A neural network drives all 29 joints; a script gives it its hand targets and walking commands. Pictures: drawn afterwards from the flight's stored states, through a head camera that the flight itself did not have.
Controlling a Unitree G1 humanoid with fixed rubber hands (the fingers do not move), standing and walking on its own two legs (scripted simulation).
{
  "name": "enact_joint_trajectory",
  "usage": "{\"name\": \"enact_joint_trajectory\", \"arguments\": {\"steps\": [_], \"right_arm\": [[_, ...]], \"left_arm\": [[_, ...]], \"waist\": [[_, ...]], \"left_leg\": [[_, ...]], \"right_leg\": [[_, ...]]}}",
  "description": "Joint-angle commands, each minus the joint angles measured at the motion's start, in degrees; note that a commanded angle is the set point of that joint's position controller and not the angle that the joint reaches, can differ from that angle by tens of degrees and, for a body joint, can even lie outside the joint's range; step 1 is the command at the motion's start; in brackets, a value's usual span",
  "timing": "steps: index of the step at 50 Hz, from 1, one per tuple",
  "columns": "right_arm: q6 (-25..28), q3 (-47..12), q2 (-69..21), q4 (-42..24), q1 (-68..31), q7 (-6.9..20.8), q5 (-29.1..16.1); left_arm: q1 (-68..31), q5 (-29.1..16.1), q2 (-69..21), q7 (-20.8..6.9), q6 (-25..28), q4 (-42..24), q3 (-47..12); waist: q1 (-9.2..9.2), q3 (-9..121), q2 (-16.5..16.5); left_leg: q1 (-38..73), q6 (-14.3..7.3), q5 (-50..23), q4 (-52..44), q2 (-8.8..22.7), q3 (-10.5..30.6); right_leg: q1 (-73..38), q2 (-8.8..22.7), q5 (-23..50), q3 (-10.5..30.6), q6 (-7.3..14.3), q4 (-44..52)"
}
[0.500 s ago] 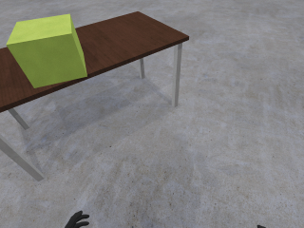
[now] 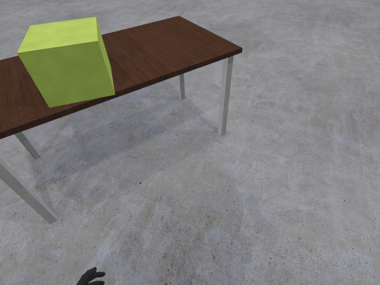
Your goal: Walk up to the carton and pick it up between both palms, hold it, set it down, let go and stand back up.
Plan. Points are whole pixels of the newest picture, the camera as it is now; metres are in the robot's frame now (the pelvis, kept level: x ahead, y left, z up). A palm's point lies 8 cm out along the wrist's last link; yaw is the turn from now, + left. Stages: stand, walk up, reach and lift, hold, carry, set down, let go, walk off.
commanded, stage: walk up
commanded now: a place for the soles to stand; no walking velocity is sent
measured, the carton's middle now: (73, 60) +0.95 +0.54 +0.03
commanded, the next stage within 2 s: none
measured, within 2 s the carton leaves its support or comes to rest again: neither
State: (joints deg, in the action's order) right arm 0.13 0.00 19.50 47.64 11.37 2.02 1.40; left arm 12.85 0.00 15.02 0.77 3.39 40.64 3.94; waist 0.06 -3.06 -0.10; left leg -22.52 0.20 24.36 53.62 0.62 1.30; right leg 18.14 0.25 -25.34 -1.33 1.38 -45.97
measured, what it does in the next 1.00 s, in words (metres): walks ahead: left foot, then right foot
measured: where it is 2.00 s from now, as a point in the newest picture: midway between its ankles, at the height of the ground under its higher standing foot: outside the picture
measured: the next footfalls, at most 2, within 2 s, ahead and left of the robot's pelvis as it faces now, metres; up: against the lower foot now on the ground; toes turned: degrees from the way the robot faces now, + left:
left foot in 0.16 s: +0.12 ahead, +0.17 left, +0.00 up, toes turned +3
right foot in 0.42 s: +0.14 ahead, -0.06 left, +0.00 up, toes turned +5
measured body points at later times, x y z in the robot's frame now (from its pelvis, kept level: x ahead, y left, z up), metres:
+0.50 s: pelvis +0.04 +0.02 +0.00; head +0.07 +0.02 +0.44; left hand +0.12 +0.35 -0.08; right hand +0.17 -0.27 -0.12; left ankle +0.07 +0.17 -0.69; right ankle +0.10 -0.06 -0.71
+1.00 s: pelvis +0.11 +0.07 -0.01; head +0.10 +0.08 +0.44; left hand +0.17 +0.40 -0.09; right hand +0.24 -0.22 -0.11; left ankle +0.13 +0.22 -0.71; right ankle +0.13 -0.03 -0.66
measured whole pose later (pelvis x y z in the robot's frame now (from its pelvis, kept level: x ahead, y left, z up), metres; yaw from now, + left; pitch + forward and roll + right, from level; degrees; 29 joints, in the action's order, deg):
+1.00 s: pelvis +0.11 +0.07 -0.01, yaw +14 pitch -7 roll +1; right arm 1.8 0.5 23.9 44.2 20.2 2.2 1.3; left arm 11.9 0.0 21.1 -0.6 3.8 40.8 5.4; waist 0.0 -6.3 1.7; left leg -20.5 0.8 22.0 49.5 -0.7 2.8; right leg 22.2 3.6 -29.2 -4.3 0.9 -66.7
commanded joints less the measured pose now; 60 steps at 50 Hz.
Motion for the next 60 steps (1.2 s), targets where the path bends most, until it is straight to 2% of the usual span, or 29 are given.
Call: {"name": "enact_joint_trajectory", "arguments": {"steps": [1, 4, 5, 6, 7, 9, 10, 13, 17, 19, 20, 21, 23, 29, 36, 38, 39, 40, 41, 42, 43, 44, 47, 51, 54, 55, 56, 58, 60], "right_arm": [[1.6, 6.8, 14.9, -8.6, -0.2, 2.1, 0.4], [2.1, 7.6, 14.0, -5.5, 9.7, 2.4, 0.1], [2.2, 8.6, 14.6, -2.8, 18.5, 1.9, 0.0], [2.7, 9.7, 17.8, 0.3, 26.2, 0.9, -0.3], [3.3, 9.0, 21.2, -2.0, 19.7, 0.3, -0.4], [2.3, 8.5, 22.5, -5.5, 7.0, 0.3, -0.4], [1.8, 8.2, 22.5, -7.3, 3.2, 0.4, -0.7], [2.1, 8.6, 22.6, -8.4, -0.5, 0.5, 0.0], [2.2, 8.0, 20.0, -8.8, 8.3, 1.0, 0.8], [1.6, 7.8, 19.4, -11.1, 0.8, 0.7, 1.0], [1.2, 6.8, 16.4, -10.9, 2.8, 1.1, 0.8], [1.8, 5.0, 10.8, -13.7, -0.5, 0.3, -0.7], [1.2, 6.1, 18.1, -10.8, 2.6, -0.2, -0.1], [1.0, 6.7, 16.3, -7.4, 8.0, 0.7, -0.8], [1.3, 6.6, 17.4, -8.3, 5.9, 1.6, -0.9], [2.2, 7.0, 15.9, -5.1, 17.0, 1.2, -1.4], [2.3, 7.7, 16.9, -2.4, 22.2, 0.9, -1.1], [3.0, 7.8, 18.3, -1.2, 23.4, 0.0, -0.2], [3.1, 8.7, 20.8, -2.6, 21.7, -0.8, 0.5], [3.4, 8.0, 24.0, -5.0, 16.9, -1.0, 0.9], [3.1, 8.3, 25.1, -7.0, 14.0, -1.1, -0.6], [3.0, 8.3, 24.8, -7.7, 9.1, -1.2, -1.2], [3.6, 7.6, 23.1, -7.7, 7.5, -1.4, -0.8], [4.2, 7.2, 22.7, -8.1, 12.1, -1.8, -0.4], [2.8, 6.9, 20.6, -10.8, 5.1, -2.0, 0.1], [3.1, 5.7, 16.4, -10.6, 3.5, -2.4, -0.6], [3.1, 4.4, 11.2, -12.1, 4.3, -3.1, -1.6], [1.5, 6.8, 19.2, -9.3, 4.1, -3.6, -0.2], [1.8, 6.5, 18.2, -7.7, 7.5, -3.1, -0.7]], "left_arm": [[-0.7, 3.4, 24.9, 0.7, 4.0, -3.0, 7.0], [-8.1, 3.0, 24.1, 0.0, 3.4, -4.8, 6.6], [-12.7, 2.5, 21.8, 0.1, 2.7, -5.9, 6.1], [-13.4, 2.3, 16.8, -0.6, 2.2, -6.0, 4.8], [-10.6, 1.2, 14.2, -0.8, 1.8, -7.3, 3.6], [-6.7, 0.7, 18.7, -0.9, 1.4, -3.8, 4.4], [-4.6, 0.7, 19.3, -1.0, 1.4, -2.5, 4.4], [-1.2, 0.5, 22.8, -1.7, 0.7, 0.4, 5.7], [-3.5, 0.1, 20.1, -1.7, 1.7, -2.2, 4.9], [6.7, -0.2, 18.6, -1.2, 2.8, 0.2, 4.8], [11.8, 0.7, 20.8, -0.8, 3.5, 2.1, 5.7], [16.6, 1.8, 26.6, -0.1, 4.2, 2.4, 6.9], [9.2, 2.1, 29.3, 1.0, 3.5, -0.2, 7.6], [6.3, 0.9, 23.8, 0.4, 4.0, -3.4, 6.3], [0.9, 2.6, 27.4, -0.7, 3.3, -4.8, 6.9], [-6.4, 2.4, 25.6, -1.0, 2.9, -6.8, 6.9], [-7.3, 2.5, 23.9, -0.8, 2.3, -6.2, 6.2], [-2.2, 2.0, 20.1, -1.2, 1.7, -5.2, 4.9], [-2.0, 1.2, 16.3, -1.2, 1.4, -6.3, 3.5], [-2.9, 0.0, 15.3, -1.3, 1.0, -6.5, 2.7], [-1.8, 1.1, 20.3, -1.0, 0.6, -5.1, 4.0], [-0.3, 1.4, 21.2, -0.7, 0.8, -3.5, 4.2], [0.3, 1.0, 21.0, -1.7, 0.5, -0.4, 4.5], [-2.6, 0.6, 20.0, -1.6, 0.9, -2.9, 4.5], [4.3, 0.3, 18.6, -0.9, 2.0, 0.0, 4.4], [7.1, 1.9, 20.6, -0.7, 2.1, 1.2, 5.3], [10.0, 1.9, 25.7, -0.2, 2.4, 1.1, 6.3], [3.3, 2.1, 28.3, -0.1, 2.2, 0.4, 7.0], [3.4, 1.5, 26.1, 0.8, 2.4, -0.3, 6.3]], "waist": [[1.23, -0.5, 4.4], [-4.47, 5.7, 8.3], [-10.58, 9.2, 2.8], [-14.23, 5.2, -16.0], [-9.38, 0.8, -24.0], [-1.82, -2.4, -6.0], [-0.07, -7.1, -7.9], [0.78, -11.1, -5.9], [-1.82, -6.6, -6.3], [4.31, -1.1, -7.0], [6.51, 1.8, 0.3], [9.93, 5.1, 17.7], [7.0, 3.9, 4.3], [2.17, 1.1, 5.8], [2.15, 1.9, 8.4], [-5.43, 5.7, 8.8], [-7.63, 7.4, 0.6], [-6.75, 5.9, -9.3], [-7.07, 3.6, -14.9], [-3.73, -2.4, -16.0], [-2.59, -3.0, -6.6], [0.23, -3.6, -7.1], [0.23, -10.2, -9.7], [-1.59, -5.1, -8.4], [3.84, -0.8, -9.4], [6.14, -0.4, -1.7], [6.83, 3.3, 14.4], [4.83, 1.0, 2.0], [2.72, -2.8, 4.9]], "left_leg": [[-19.1, -3.4, 9.6, 2.4, 8.2, 4.3], [2.2, -3.5, 1.2, -10.4, 5.8, -1.9], [16.7, -4.6, -4.6, -16.4, 1.8, -1.8], [23.7, -6.7, -1.3, -26.8, 1.7, 9.0], [21.7, -8.9, -0.2, -38.5, 10.1, 37.6], [10.1, -15.2, 12.4, -42.0, 15.0, 48.4], [2.0, -13.2, 26.2, -46.3, 15.3, 46.9], [-9.4, -10.1, 21.7, -43.6, 10.6, 33.8], [-3.8, -15.3, 13.6, -36.7, 8.9, 32.5], [-12.5, -12.2, 8.6, -25.9, 6.8, 26.7], [-22.1, -6.9, 7.4, -16.0, -0.4, 17.7], [-27.0, -2.9, 5.4, 2.5, -8.6, 9.5], [-28.9, -0.4, 3.9, 14.0, -3.7, 9.5], [-24.8, -0.3, -2.7, 11.8, 0.6, 4.5], [-8.8, -1.2, -1.8, -5.8, 5.8, -2.3], [4.6, -2.3, -9.0, -13.8, 4.1, -3.7], [12.8, -2.0, -8.3, -15.6, 1.0, -7.7], [16.8, -3.2, -4.2, -21.1, -4.2, -2.3], [18.0, -8.4, -0.8, -25.4, 3.8, 16.7], [13.9, -13.7, 1.7, -34.8, 11.7, 42.1], [11.0, -15.9, 12.8, -40.3, 16.7, 50.3], [7.1, -18.2, 20.3, -42.1, 19.4, 50.9], [-4.9, -12.8, 17.2, -38.6, 11.2, 36.1], [2.5, -15.2, -9.9, -28.2, 10.5, 31.6], [-9.4, -12.5, -13.2, -18.0, 5.9, 23.3], [-18.8, -7.2, -11.5, -8.7, 1.9, 18.9], [-23.5, -2.7, -6.0, 8.5, -7.1, 8.6], [-22.9, -0.9, 7.1, 15.5, -3.1, 6.0], [-24.7, -1.8, 3.4, 13.1, -1.9, 6.1]], "right_leg": [[-17.2, 27.2, 12.0, 20.7, 13.9, 21.1], [-4.4, 20.6, 17.0, 5.8, 8.9, 10.2], [5.3, 14.1, 16.7, 0.1, 5.2, -2.3], [18.6, 5.0, 10.9, -5.0, 1.2, -27.5], [30.8, -4.6, -9.4, -2.1, -0.4, -29.3], [22.4, -0.7, -12.1, 3.8, -0.6, -26.5], [20.7, 0.9, -7.9, 5.2, 0.5, -25.8], [9.7, 2.2, -2.0, 1.9, 0.5, -17.3], [5.8, 0.3, -8.9, 1.0, 1.2, -5.6], [-11.1, 1.4, -1.5, 3.4, 3.8, 13.9], [-28.1, 1.6, -1.8, 5.8, 4.0, 21.1], [-29.9, 16.5, -8.4, 24.0, 4.9, 28.8], [-24.2, 26.5, -20.6, 36.0, 7.7, 32.9], [-22.0, 19.3, 22.2, 13.0, 6.7, 22.0], [-10.1, 20.6, 3.1, 7.0, 11.5, 22.5], [-4.6, 18.1, 7.8, 2.4, 7.6, 13.0], [0.2, 14.0, 8.4, -3.0, 6.1, 2.2], [5.5, 8.1, 14.2, -5.1, 4.0, -13.7], [18.1, 4.2, 6.5, -5.4, 1.6, -24.1], [28.7, -2.7, -9.5, -2.3, 1.3, -28.2], [25.7, 0.0, -12.4, 3.1, 0.9, -26.3], [23.0, 1.5, -10.6, 3.9, 1.4, -27.3], [15.4, 3.1, -4.4, 3.3, 1.3, -19.3], [12.9, 1.2, -10.9, 2.0, 1.4, -8.4], [-5.8, 0.5, -1.8, 1.5, 3.2, 10.3], [-17.2, 2.9, -1.1, 7.2, 4.4, 15.5], [-18.7, 17.7, -7.4, 25.0, 6.9, 27.0], [-13.2, 29.9, -7.6, 34.2, 11.7, 29.4], [-15.2, 24.4, 3.3, 24.9, 6.0, 25.8]]}}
